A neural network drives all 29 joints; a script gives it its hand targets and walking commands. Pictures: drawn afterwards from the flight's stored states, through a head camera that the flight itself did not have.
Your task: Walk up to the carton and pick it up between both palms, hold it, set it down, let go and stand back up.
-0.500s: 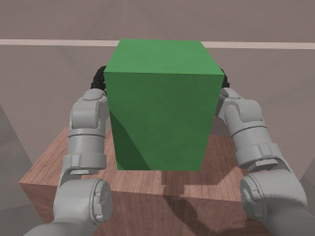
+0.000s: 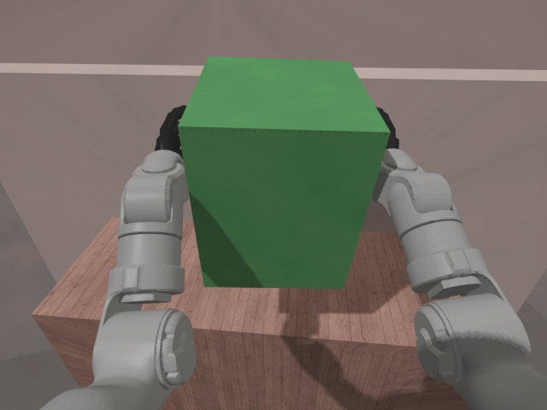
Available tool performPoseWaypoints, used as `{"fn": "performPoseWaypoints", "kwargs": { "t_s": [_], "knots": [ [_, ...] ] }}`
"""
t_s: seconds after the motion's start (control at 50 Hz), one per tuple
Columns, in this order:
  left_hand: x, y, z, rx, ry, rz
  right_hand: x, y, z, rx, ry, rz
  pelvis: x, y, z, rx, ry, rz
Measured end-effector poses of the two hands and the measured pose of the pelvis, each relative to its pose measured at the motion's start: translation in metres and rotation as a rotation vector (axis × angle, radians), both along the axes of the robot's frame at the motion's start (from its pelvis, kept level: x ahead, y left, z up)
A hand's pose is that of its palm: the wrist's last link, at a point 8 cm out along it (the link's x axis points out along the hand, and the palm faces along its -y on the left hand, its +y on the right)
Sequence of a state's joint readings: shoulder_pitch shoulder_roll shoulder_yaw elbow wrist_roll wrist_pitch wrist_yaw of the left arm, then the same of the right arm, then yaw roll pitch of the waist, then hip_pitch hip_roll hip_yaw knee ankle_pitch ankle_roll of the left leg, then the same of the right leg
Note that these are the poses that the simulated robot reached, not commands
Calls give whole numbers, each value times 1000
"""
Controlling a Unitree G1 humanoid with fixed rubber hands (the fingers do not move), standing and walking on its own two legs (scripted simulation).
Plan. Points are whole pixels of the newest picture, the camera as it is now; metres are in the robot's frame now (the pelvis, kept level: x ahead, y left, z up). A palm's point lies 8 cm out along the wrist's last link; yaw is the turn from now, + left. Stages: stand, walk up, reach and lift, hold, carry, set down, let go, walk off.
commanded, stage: set down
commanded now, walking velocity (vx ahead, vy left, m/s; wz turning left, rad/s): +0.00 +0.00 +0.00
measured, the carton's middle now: (276, 174) +0.37 +0.01 +0.25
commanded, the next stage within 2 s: none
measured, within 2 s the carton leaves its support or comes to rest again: neither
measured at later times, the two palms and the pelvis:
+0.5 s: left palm (185, 178) +0.41 +0.15 +0.22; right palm (370, 189) +0.40 -0.14 +0.20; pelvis +0.01 +0.00 +0.00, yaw +0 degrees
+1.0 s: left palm (192, 196) +0.41 +0.14 +0.19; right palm (372, 204) +0.40 -0.15 +0.17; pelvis +0.01 +0.00 +0.00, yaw +0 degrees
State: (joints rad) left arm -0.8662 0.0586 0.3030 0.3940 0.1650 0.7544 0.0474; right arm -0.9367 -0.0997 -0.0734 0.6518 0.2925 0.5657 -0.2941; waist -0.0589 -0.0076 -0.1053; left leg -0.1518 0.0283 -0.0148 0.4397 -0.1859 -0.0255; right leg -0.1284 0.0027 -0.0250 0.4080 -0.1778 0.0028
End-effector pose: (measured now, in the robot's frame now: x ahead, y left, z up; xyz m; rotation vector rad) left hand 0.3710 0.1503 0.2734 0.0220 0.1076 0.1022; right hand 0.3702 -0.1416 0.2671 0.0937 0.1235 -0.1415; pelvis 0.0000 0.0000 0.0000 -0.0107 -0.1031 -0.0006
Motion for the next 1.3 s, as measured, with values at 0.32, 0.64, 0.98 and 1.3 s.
{"fn": "performPoseWaypoints", "kwargs": {
  "t_s": [0.32,0.64,0.98,1.3],
  "knots": [
    [26,6,-42,-4,-15,-19,18,7,-53,-45,-29,-13,-5,0,-1,0,-59,1],
    [47,-9,-65,51,23,-26,36,-7,-84,-23,-1,-26,12,0,0,0,-35,1],
    [37,-11,-80,55,46,-29,26,-9,-91,-68,15,-21,8,1,0,-1,-41,1],
    [48,-13,-107,63,84,-8,42,-11,-116,-79,42,-3,14,-1,1,2,20,0]
  ]
}}
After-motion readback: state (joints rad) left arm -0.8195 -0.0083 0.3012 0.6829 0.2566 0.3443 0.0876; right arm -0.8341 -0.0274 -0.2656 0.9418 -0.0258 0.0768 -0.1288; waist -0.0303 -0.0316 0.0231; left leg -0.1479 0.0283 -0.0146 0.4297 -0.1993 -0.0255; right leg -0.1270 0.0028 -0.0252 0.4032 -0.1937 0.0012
